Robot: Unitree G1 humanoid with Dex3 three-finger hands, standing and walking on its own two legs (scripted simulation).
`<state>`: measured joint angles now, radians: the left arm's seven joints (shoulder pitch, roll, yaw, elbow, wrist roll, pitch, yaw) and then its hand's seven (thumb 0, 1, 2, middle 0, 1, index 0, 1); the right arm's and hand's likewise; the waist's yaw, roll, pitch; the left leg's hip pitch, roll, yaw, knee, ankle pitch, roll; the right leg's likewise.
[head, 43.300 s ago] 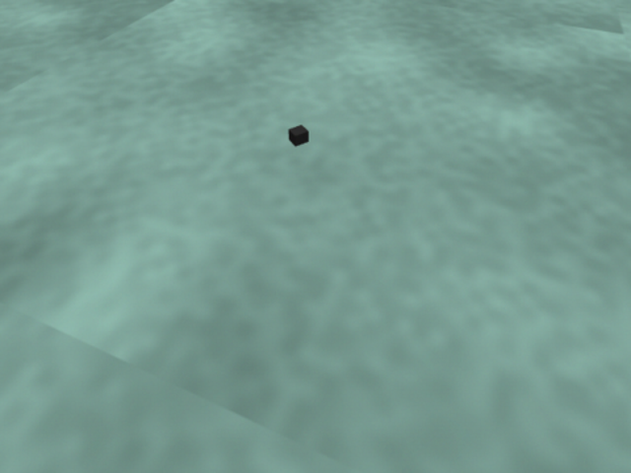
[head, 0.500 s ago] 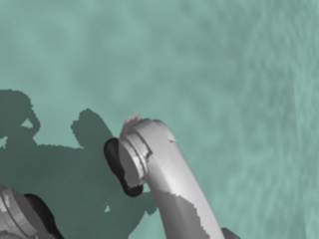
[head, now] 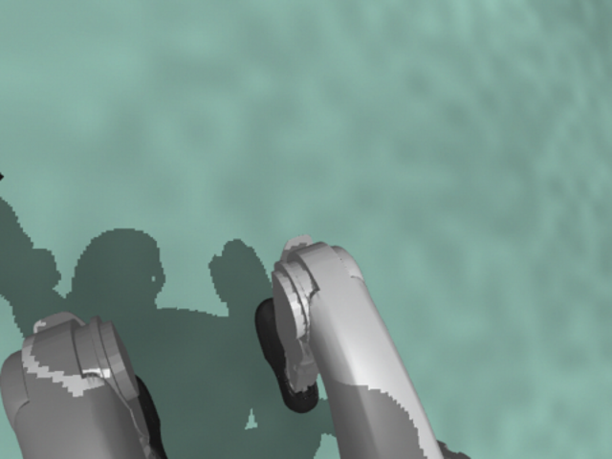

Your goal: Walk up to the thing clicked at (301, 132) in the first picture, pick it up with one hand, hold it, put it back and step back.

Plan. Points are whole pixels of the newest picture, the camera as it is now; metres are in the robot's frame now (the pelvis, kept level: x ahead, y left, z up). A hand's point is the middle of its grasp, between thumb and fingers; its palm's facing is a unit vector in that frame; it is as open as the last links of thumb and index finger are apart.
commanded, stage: withdraw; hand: left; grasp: from above
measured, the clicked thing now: out of the picture +0.50 +0.32 -0.30
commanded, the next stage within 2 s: home in 0.50 s
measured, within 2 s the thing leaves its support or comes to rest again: neither
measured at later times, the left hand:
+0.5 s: hand out of the picture +0.47 +0.32 -0.16, palm faces -0.46 -0.09 -0.88, open 13.0 cm
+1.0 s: hand out of the picture +0.44 +0.33 -0.07, palm faces -0.32 -0.36 -0.88, open 11.1 cm
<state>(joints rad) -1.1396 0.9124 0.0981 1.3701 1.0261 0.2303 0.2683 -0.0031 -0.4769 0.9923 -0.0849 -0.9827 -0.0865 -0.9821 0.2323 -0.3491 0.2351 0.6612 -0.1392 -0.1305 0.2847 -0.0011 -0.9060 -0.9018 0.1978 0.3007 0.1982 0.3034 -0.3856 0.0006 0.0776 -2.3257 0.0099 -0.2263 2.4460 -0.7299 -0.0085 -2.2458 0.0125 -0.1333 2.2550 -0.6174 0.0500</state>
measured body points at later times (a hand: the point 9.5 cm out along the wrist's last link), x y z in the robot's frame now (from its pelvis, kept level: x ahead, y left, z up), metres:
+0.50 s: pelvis -0.02 +0.00 +0.00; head +0.23 +0.11 +0.36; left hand +0.49 +0.32 -0.11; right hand +0.06 -0.28 -0.07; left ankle +0.06 +0.13 -0.30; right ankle +0.12 -0.13 -0.30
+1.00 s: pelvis +0.00 +0.00 +0.05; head +0.23 +0.08 +0.43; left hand +0.45 +0.34 -0.02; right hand +0.08 -0.27 -0.05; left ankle +0.06 +0.12 -0.30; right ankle +0.12 -0.13 -0.30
